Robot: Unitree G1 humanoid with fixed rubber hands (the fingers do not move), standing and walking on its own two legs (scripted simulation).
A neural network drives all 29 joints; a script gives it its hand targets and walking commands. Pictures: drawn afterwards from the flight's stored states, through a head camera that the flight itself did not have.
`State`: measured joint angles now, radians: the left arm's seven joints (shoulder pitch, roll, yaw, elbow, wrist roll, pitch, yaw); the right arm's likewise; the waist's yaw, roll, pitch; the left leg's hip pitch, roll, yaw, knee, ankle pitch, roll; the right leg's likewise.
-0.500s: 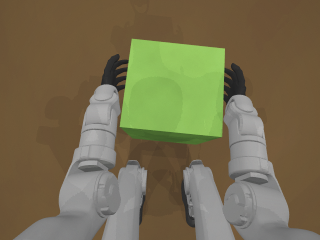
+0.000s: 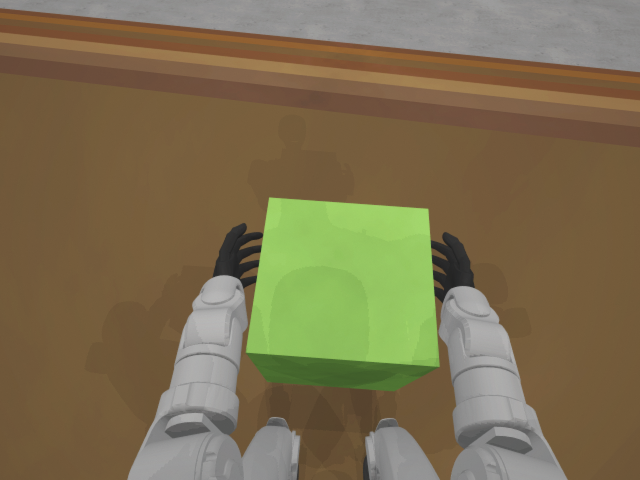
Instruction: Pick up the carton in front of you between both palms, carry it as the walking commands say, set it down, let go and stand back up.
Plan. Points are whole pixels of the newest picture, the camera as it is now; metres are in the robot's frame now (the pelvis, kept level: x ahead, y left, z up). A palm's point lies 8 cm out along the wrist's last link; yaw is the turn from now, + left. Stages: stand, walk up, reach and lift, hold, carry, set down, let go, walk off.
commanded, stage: reach and lift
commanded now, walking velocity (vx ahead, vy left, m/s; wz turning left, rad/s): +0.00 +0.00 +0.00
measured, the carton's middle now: (338, 305) +0.36 -0.01 -0.10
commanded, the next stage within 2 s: hold in 1.46 s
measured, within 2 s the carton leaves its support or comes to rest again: neither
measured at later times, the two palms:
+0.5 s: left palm (187, 265) +0.32 +0.15 +0.11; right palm (495, 268) +0.32 -0.15 +0.11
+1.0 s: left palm (185, 258) +0.32 +0.15 +0.12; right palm (499, 260) +0.32 -0.15 +0.12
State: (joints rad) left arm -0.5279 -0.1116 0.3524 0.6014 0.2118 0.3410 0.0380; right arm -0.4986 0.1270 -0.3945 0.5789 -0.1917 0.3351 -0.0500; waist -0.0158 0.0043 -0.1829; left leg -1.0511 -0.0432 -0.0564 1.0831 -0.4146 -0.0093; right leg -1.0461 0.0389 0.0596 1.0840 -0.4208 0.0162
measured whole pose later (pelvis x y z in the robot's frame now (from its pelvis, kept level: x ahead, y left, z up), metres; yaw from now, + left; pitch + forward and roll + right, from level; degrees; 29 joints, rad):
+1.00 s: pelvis +0.02 +0.00 +0.09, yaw +0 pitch -5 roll +0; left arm -0.36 -0.18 0.34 0.37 0.31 0.61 -0.02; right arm -0.36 0.18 -0.34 0.40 -0.30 0.60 0.01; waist 0.01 0.00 0.04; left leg -0.16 -0.02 -0.07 0.45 -0.20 -0.01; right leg -0.16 0.02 0.07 0.45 -0.21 0.00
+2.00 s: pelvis +0.01 +0.00 +0.09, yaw +0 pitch -9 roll +0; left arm -0.33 -0.17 0.27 0.27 0.29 0.75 -0.01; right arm -0.32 0.17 -0.28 0.28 -0.29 0.74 0.01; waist 0.00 0.01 0.04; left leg -0.07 -0.02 -0.07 0.41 -0.19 0.00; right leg -0.07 0.02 0.07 0.41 -0.19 0.01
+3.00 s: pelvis +0.06 -0.02 +0.09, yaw -1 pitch +2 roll +0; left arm -0.19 -0.14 0.14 -0.06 0.17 0.88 0.03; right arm -0.18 0.14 -0.14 -0.06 -0.18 0.88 -0.03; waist 0.00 0.04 -0.13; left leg -0.28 0.02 -0.04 0.56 -0.36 0.00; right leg -0.25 0.01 -0.02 0.48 -0.28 -0.02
